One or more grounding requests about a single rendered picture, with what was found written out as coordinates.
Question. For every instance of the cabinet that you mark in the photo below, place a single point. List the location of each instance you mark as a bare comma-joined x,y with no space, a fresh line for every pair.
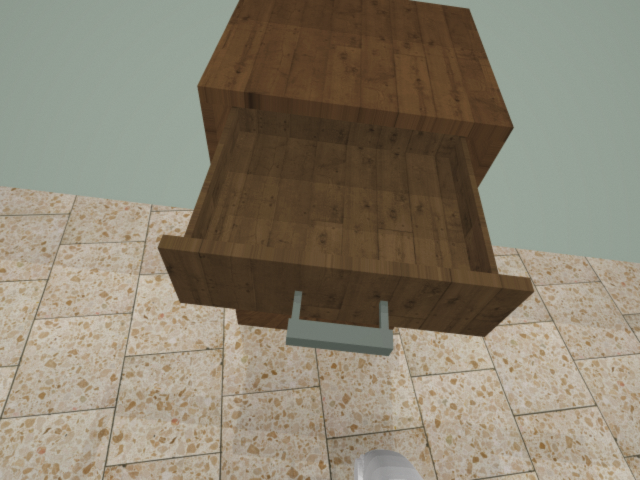
395,63

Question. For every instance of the drawer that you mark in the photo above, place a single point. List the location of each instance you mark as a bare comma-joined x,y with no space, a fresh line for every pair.
350,214

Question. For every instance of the handle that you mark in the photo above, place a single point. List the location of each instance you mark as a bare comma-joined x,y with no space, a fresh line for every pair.
340,337

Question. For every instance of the right robot thigh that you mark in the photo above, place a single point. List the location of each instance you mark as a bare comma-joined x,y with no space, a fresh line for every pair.
380,464

